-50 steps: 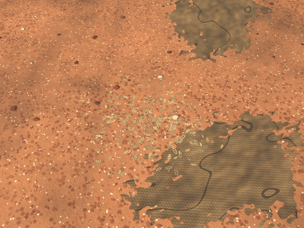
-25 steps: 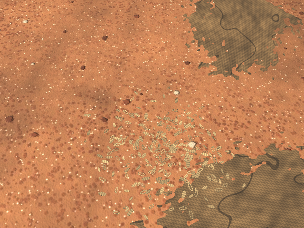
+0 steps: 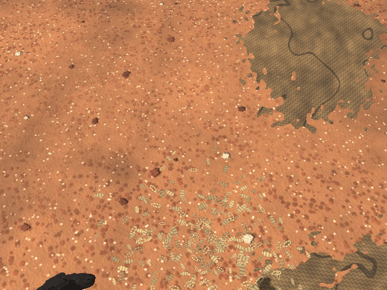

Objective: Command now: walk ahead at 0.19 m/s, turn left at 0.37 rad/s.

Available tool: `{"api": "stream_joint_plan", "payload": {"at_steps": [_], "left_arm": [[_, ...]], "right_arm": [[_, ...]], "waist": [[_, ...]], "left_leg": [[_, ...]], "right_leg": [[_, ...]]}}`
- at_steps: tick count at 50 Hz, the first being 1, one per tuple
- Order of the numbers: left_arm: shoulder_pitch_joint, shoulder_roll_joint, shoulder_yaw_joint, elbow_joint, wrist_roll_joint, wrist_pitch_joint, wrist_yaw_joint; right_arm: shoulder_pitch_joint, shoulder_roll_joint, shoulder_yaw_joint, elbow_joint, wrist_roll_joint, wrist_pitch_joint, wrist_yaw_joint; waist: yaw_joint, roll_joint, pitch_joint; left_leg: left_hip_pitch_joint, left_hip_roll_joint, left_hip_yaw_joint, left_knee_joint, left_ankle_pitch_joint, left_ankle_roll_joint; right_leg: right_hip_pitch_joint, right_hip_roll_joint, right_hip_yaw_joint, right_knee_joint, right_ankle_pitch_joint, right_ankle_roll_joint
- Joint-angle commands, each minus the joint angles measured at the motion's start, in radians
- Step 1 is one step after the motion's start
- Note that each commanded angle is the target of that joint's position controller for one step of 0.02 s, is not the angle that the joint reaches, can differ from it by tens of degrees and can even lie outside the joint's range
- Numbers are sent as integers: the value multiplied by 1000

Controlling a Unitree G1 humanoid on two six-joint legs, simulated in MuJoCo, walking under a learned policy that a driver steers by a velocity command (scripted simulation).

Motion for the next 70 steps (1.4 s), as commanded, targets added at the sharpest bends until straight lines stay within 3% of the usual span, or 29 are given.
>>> {"api": "stream_joint_plan", "payload": {"at_steps": [1, 3, 5, 10, 16, 17, 18, 19, 20, 21, 22, 23, 24, 26, 31, 37, 40, 41, 42, 43, 44, 45, 48, 51, 56, 62, 64, 66, 70], "left_arm": [[120, 121, 38, -10, -10, 21, 19], [45, 125, 42, -6, 13, 17, 17], [9, 141, 49, 0, 15, 12, 23], [-2, 174, 63, 25, -1, 35, 48], [5, 214, 79, 56, -41, 75, 42], [30, 198, 77, 71, -47, 80, 40], [90, 161, 70, 95, -35, 84, 35], [89, 105, 54, 63, 12, 82, 27], [-3, 121, 56, 24, 10, 79, 34], [-46, 152, 66, 20, -12, 80, 37], [-35, 148, 68, 25, -26, 82, 43], [-17, 152, 72, 44, -19, 83, 52], [-11, 165, 78, 46, -12, 84, 58], [10, 156, 79, 50, -15, 82, 56], [-6, 123, 63, 46, -21, 79, 49], [13, 138, 60, 50, -28, 74, 29], [71, 120, 54, 66, -22, 60, 13], [88, 141, 55, 68, -8, 56, 10], [107, 205, 64, 59, 11, 56, 14], [56, 222, 61, 70, 15, 59, 17], [0, 157, 44, 48, 11, 55, 18], [-12, 144, 39, 47, 7, 51, 20], [12, 154, 35, 67, -12, 44, 22], [66, 154, 29, 80, -6, 41, 13], [63, 131, 19, 89, -12, 53, 19], [63, 120, 12, 118, -11, 62, 22], [80, 121, 13, 137, -15, 66, 23], [81, 129, 16, 138, -27, 61, 27], [115, 124, 17, 141, -41, 8, 23]], "right_arm": [[9, -117, -40, -77, 1, 26, -19], [50, -75, -41, -84, -1, 69, -28], [36, -61, -43, -111, -7, 85, -33], [-71, -59, -43, -174, -14, 86, -8], [-110, -81, -61, -228, -16, 100, 23], [-89, -91, -68, -223, -21, 98, 20], [-49, -144, -88, -216, -25, 95, 8], [-24, -274, -117, -233, -25, 91, -13], [-20, -277, -108, -256, -53, 70, -5], [-22, -242, -99, -254, -56, 47, 6], [-66, -224, -95, -254, -41, 32, 3], [-113, -188, -85, -263, -23, 31, -2], [-150, -168, -76, -272, -13, 35, -10], [-158, -159, -69, -286, -23, 41, -20], [-147, -177, -76, -299, -19, 52, -34], [-164, -157, -60, -294, -32, 63, -17], [-196, -129, -42, -288, -20, 69, -15], [-169, -112, -36, -280, -23, 66, -16], [-140, -74, -24, -280, -42, 59, -17], [-113, -66, -25, -293, -40, 53, -13], [-134, -108, -32, -281, -51, 50, -15], [-166, -123, -40, -279, -44, 49, -15], [-187, -75, -29, -267, -47, 62, -13], [-172, -98, -34, -253, -38, 67, -6], [-164, -75, -27, -226, -44, 50, -5], [-148, -71, -23, -201, -42, 39, -12], [-123, -74, -24, -185, -37, 41, -17], [-103, -83, -27, -187, -29, 38, -20], [-79, -65, -22, -196, -12, -13, -14]], "waist": [[69, -108, -206], [15, -155, -150], [3, -155, -130], [33, -125, -148], [26, -121, -123], [20, -100, -126], [21, 6, -126], [56, 312, -130], [2, 289, -173], [-13, 168, -187], [17, 126, -170], [38, 84, -166], [55, 97, -161], [70, 108, -187], [49, 115, -184], [25, 143, -155], [71, 124, -146], [68, 88, -147], [42, -58, -166], [-22, -228, -126], [2, -220, -120], [15, -205, -108], [24, -171, -110], [53, -70, -107], [65, 10, -84], [68, 20, -68], [66, 13, -72], [59, -1, 4], [63, 3, 53]], "left_leg": [[-313, 100, -9, 148, 57, -33], [-179, 105, 27, 110, 130, -47], [-170, 115, 37, 38, 188, -50], [-115, 131, 65, -192, 343, -24], [-27, 85, 138, -460, 332, 41], [40, 60, 143, -544, 402, 66], [137, 83, 61, -646, 607, 107], [298, 321, -275, -674, 993, 227], [290, 416, -450, -714, 982, 394], [288, 377, -382, -726, 934, 380], [279, 328, -309, -718, 877, 325], [266, 293, -268, -713, 828, 277], [232, 277, -247, -716, 822, 259], [211, 249, -228, -719, 850, 259], [220, 228, -254, -716, 721, 257], [138, 222, -301, -692, 659, 257], [108, 180, -298, -638, 641, 208], [67, 145, -281, -617, 560, 161], [-2, 58, -193, -485, 396, 98], [-52, -39, -76, -460, 164, 48], [-2, 0, -55, -421, 124, 13], [9, 7, -45, -435, 181, 9], [114, 35, -51, -592, 421, 11], [152, 41, -67, -574, 513, 57], [114, 54, -91, -614, 527, 56], [98, 57, -98, -630, 494, 53], [89, 32, -80, -632, 243, 67], [11, 28, -89, -639, -63, 97], [-29, 67, -141, -633, -91, 137]], "right_leg": [[411, -296, 245, -162, 420, -207], [203, -265, 148, -256, 308, -210], [163, -274, 89, -295, 275, -222], [217, -287, -7, -306, 168, -211], [315, -315, -34, -181, 91, -135], [298, -285, -58, -115, 40, -92], [236, -216, -116, 30, -53, -20], [-39, -67, -204, 351, -420, 83], [-191, 29, -25, 580, -600, 109], [-220, 16, 62, 666, -548, 91], [-235, -1, 88, 662, -458, 74], [-235, -16, 104, 633, -390, 70], [-205, -17, 111, 614, -343, 72], [-148, 9, 108, 601, -279, 79], [-89, 30, 125, 353, -232, 104], [74, 28, 99, 182, -257, 89], [220, 35, 72, -94, -81, 50], [303, -9, 111, -158, 39, 25], [378, -167, 263, -190, 200, -30], [305, -271, 379, -189, 269, -166], [250, -287, 397, -211, 194, -212], [259, -240, 361, -202, 150, -182], [261, -149, 258, -157, 103, -87], [233, -61, 169, -138, -54, -17], [258, -30, 123, -84, -50, -7], [271, -18, 112, -80, -60, 2], [254, 8, 92, -78, -281, -7], [176, 11, 108, -76, -518, -39], [145, -20, 168, -65, -549, -89]]}}
Velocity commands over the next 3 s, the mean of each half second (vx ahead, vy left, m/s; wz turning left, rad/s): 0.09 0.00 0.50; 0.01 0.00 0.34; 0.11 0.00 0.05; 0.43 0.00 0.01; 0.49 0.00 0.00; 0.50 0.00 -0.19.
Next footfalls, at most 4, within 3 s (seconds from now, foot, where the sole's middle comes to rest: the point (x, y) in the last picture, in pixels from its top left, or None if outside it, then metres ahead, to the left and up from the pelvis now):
0.36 left None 0.12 0.14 -0.76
0.82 right None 0.19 -0.08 -0.76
1.66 left None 0.18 0.19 -0.76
2.12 right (143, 240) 0.61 0.20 -0.76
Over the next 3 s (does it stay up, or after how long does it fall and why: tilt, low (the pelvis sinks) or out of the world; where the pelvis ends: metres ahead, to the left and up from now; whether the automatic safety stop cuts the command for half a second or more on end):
stays up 0.79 0.46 0.02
